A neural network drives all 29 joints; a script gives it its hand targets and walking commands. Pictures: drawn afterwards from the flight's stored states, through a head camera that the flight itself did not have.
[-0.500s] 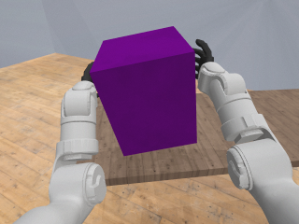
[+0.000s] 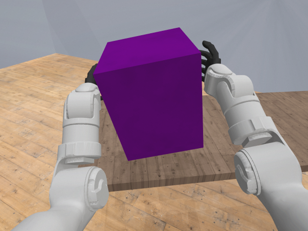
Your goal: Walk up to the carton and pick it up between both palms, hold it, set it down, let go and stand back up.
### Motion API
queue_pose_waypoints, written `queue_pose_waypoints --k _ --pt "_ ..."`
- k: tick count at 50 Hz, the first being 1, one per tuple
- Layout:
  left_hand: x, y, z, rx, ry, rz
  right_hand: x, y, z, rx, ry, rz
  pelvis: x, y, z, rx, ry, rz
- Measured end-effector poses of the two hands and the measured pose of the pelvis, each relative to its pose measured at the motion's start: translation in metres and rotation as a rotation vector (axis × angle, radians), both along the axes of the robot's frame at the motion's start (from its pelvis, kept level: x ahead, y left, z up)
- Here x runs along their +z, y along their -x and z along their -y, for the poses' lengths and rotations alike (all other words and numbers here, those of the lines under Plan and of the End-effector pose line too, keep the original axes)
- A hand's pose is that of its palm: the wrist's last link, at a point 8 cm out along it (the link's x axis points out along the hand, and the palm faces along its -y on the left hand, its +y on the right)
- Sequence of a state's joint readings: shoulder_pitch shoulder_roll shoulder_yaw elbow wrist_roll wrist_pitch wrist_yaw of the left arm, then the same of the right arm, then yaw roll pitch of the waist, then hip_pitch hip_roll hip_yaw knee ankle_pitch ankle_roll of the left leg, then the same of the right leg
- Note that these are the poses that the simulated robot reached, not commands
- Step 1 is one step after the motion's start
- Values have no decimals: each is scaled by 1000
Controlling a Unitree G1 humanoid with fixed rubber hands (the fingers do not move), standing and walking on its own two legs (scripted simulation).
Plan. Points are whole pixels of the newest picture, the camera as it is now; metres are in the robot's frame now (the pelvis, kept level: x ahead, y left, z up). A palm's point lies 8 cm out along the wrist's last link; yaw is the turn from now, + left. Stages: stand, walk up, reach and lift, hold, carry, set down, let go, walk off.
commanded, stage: hold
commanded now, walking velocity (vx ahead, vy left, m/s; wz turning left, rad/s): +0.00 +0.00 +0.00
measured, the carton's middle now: (154, 93) +0.40 +0.00 +0.25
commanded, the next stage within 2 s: none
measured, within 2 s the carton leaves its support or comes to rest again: neither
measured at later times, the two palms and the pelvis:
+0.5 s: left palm (92, 91) +0.37 +0.15 +0.27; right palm (211, 71) +0.37 -0.14 +0.32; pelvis +0.00 +0.00 +0.00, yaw +0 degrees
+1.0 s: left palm (89, 90) +0.37 +0.15 +0.27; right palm (210, 70) +0.37 -0.13 +0.32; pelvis +0.00 +0.00 +0.00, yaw +0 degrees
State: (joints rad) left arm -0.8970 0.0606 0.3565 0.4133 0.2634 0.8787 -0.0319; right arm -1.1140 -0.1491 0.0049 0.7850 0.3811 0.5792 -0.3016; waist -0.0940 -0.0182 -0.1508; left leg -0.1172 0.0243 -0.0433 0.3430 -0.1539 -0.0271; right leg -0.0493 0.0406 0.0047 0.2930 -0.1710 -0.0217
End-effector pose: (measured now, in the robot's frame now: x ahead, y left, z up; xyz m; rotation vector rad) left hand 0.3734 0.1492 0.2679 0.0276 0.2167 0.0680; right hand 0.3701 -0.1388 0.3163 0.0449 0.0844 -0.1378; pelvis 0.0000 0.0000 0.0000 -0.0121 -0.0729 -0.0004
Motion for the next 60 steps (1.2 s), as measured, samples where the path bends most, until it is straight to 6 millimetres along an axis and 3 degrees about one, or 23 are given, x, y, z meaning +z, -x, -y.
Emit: queue_pose_waypoints --k 46,60 --pt "4 3 -6 7 11 9 3 3 -5 4 15 2 0 1 0 2 1 2" --pt "5 2 0 0 1 11 4 3 1 -2 8 3 0 -1 0 1 2 6"
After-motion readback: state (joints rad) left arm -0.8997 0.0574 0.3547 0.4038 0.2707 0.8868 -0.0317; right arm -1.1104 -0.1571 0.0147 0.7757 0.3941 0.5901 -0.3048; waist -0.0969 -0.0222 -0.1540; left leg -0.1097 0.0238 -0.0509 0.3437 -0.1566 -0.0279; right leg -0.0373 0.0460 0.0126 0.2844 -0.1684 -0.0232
